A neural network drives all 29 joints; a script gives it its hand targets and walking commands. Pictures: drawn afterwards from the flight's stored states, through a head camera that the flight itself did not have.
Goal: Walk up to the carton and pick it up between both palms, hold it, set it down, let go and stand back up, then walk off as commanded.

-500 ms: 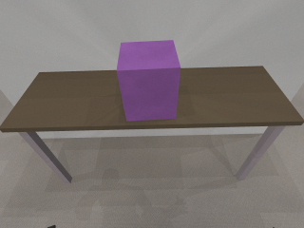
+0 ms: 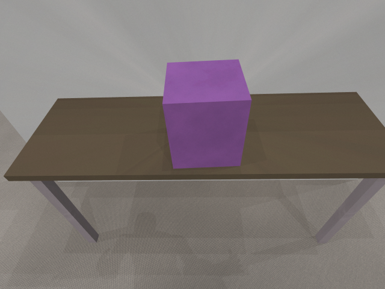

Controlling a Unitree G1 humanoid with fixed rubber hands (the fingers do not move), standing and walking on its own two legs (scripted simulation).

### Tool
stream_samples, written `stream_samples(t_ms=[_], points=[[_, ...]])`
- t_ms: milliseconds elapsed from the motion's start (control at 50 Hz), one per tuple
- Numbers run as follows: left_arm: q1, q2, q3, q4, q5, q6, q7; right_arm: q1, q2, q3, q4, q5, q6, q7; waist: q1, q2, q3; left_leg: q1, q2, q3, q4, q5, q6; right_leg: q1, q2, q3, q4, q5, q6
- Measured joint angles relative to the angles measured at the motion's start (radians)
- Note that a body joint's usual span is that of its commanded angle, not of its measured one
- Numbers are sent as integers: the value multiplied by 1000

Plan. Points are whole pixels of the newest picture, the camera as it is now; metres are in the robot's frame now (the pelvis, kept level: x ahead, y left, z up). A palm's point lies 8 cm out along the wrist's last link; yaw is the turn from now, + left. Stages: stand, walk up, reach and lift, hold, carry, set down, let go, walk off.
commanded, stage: walk up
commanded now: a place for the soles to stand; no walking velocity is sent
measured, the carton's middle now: (204, 115) +0.60 -0.01 +0.02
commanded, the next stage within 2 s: reach and lift in 1.80 s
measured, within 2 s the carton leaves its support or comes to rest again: neither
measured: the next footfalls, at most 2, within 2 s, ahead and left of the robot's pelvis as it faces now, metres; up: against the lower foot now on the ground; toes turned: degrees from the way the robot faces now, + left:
right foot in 0.20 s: +0.20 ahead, -0.11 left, +0.00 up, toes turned +1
left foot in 0.52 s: +0.20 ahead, +0.15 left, +0.00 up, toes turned +3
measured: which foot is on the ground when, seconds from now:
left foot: down 0.00-0.22, up 0.24-0.50, down 0.52-1.00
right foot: up 0.00-0.18, down 0.20-1.00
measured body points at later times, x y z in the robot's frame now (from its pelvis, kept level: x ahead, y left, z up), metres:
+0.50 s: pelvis +0.09 +0.01 +0.00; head +0.11 -0.01 +0.45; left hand +0.17 +0.34 -0.07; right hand +0.18 -0.32 -0.10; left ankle +0.14 +0.14 -0.69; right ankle +0.12 -0.14 -0.71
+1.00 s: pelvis +0.13 +0.02 +0.00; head +0.14 +0.01 +0.45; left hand +0.23 +0.34 -0.09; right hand +0.22 -0.31 -0.10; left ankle +0.16 +0.15 -0.71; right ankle +0.16 -0.11 -0.71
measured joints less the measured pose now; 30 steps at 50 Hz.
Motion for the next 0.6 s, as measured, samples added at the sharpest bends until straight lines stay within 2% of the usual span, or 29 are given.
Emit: stream_samples(t_ms=[100, 180, 200, 240, 300, 340, 460, 520, 540, 600], points=[[1, 1, 0, -1, 0, -20, 0, 11, 0, 0, 0, 0, 3, 0, -4, -13, -20, 24, 0, 11, -33, -22, 19, -96, 11, 2, -5, -1, 0], [2, 1, 0, -1, 0, -28, 0, 11, 0, 0, 0, 0, 12, 0, -3, -14, -45, 34, -1, 12, -26, -55, 20, -79, 7, 0, -156, 24, 0], [3, 2, 0, -1, 0, -36, 0, 11, 1, 0, 0, 0, 14, 0, -4, -14, -49, 34, 0, 12, -9, -71, 20, -56, 10, -1, -207, 45, 0], [3, 0, 0, 0, 0, -51, 1, 10, 1, 0, 1, 0, 25, 0, -3, 2, -36, 35, 12, -6, 74, -124, 30, -31, 26, -14, -201, 135, 0], [9, -4, 0, 0, 0, -53, 1, 9, -1, 0, 0, 0, 45, 0, 2, 9, -27, -15, 0, -9, 249, -201, 32, 5, 30, -18, -192, 95, -3], [9, -4, 0, 0, 0, -55, 3, 9, -5, 0, 0, 0, 45, 0, 1, 10, -6, -38, 0, -8, 277, -197, 32, 37, 17, -18, -206, 80, -4], [9, -2, 0, 0, 0, -35, 4, 9, -8, 0, -1, 0, 48, 0, 1, 11, 42, -48, 0, -9, 210, -168, 32, 88, -18, -19, -214, 46, -4], [9, -1, 0, 0, 0, -15, 4, 12, -8, 0, -2, 0, 37, -1, 0, 13, 28, -15, 1, -10, 28, -105, 32, 66, -15, -21, -204, 32, -3], [5, -1, 0, 0, 0, -10, 5, 12, -7, 0, -1, 0, 25, -5, 0, 9, 32, -12, 0, -8, 2, -30, 29, 50, -15, -18, -173, 28, -3], [3, -4, -2, 0, 0, 13, 11, 13, -4, 0, -1, 0, 16, -9, -1, -13, 38, -11, -1, 7, 31, -32, 11, 1, 3, -9, -78, -1, -3]])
